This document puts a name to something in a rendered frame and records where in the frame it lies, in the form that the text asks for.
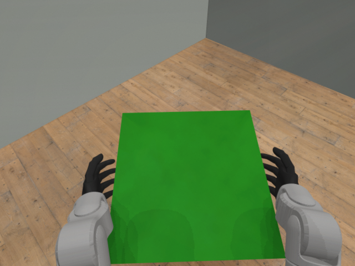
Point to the carton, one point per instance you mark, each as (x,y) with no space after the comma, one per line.
(191,186)

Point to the right robot forearm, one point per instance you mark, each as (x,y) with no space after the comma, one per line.
(313,237)

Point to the left robot hand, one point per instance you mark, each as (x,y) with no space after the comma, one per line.
(93,178)

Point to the right robot hand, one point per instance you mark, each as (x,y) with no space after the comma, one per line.
(285,170)

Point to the left robot forearm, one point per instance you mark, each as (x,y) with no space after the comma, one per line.
(83,240)

